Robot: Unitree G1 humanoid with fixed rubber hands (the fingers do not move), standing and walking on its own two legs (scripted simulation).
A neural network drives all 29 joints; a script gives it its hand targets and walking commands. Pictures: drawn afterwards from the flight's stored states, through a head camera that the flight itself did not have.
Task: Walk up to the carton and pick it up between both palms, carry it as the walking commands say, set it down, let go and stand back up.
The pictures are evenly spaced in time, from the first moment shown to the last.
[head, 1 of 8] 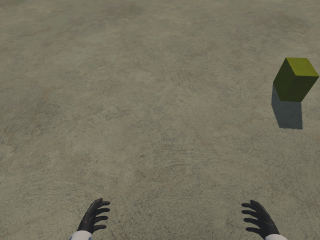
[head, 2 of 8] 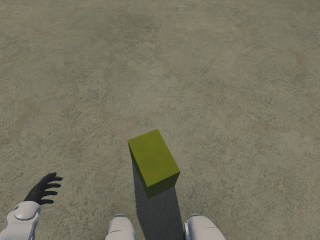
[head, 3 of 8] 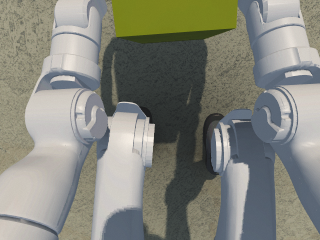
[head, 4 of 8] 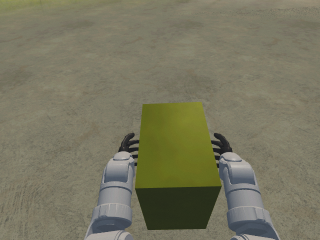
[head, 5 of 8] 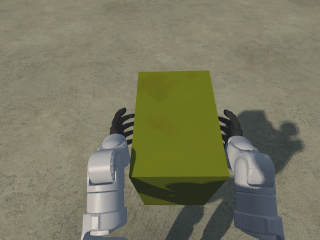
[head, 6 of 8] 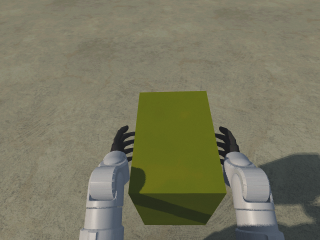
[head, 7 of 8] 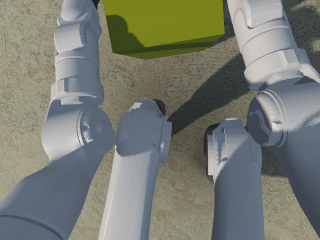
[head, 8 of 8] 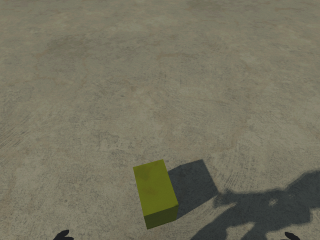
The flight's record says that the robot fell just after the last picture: no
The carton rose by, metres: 0.67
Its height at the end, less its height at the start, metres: +0.00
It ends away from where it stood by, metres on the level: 0.74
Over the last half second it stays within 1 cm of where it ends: yes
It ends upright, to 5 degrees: yes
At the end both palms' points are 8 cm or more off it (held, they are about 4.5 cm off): yes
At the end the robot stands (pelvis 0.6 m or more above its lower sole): yes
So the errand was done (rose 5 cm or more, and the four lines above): yes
